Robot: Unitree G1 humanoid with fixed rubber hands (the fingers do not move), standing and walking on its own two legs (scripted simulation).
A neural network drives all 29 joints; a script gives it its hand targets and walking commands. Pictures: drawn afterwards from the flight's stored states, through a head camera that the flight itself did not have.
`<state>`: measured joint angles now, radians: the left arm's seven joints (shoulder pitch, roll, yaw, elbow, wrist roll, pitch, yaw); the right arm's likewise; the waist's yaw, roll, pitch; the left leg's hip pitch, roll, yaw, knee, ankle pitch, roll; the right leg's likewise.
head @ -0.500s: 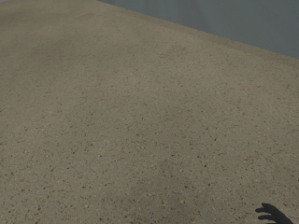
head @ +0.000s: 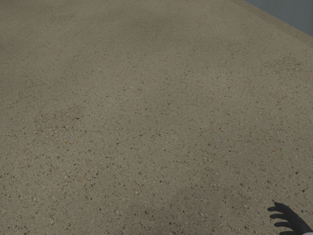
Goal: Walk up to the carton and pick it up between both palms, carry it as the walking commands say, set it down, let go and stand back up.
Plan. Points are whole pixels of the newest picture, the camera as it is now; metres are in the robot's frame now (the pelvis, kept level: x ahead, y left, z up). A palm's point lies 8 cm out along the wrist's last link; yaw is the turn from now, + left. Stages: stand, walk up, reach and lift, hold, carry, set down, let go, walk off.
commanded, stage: walk up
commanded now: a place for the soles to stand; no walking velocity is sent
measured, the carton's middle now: out of the picture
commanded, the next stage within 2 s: none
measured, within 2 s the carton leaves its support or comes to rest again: neither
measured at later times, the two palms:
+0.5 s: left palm out of the picture +0.02 +0.47 -0.07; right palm (186, 146) +0.41 -0.10 -0.06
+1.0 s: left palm out of the picture -0.07 +0.53 -0.05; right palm (72, 98) +0.65 +0.32 -0.03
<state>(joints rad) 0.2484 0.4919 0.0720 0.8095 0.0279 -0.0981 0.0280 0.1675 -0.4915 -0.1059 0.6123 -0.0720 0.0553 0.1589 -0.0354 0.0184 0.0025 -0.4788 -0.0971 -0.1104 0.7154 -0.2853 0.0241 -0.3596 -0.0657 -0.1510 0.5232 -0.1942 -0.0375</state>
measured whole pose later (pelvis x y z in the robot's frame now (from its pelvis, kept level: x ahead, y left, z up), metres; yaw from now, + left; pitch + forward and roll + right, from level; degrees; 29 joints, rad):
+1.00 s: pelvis +0.25 +0.29 -0.01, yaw +53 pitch +2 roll +0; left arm 0.38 0.57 0.12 0.88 0.01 -0.11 0.00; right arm -0.09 -0.52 -0.11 0.71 -0.02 0.00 0.17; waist 0.09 0.04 -0.01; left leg -0.45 0.02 0.05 0.58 -0.15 0.04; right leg -0.12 -0.27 -0.30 0.75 -0.46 0.04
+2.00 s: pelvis +0.44 +0.81 -0.02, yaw +79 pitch +0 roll +2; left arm 0.25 0.49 0.06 0.86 0.02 -0.13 -0.05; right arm 0.27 -0.49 -0.10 0.82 -0.01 -0.05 0.09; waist -0.07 0.00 0.02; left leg -0.16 -0.03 0.02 0.61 -0.44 0.04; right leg -0.47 -0.11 -0.11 0.58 -0.15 -0.04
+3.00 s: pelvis +0.43 +1.34 +0.00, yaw +85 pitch -1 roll -1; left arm 0.28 0.52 0.08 0.77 0.00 -0.13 -0.03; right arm 0.22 -0.47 -0.07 0.80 -0.02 -0.04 0.09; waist 0.01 0.07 0.04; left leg -0.52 0.09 0.00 0.90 -0.32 -0.01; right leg -0.26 -0.06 -0.16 0.53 -0.25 -0.03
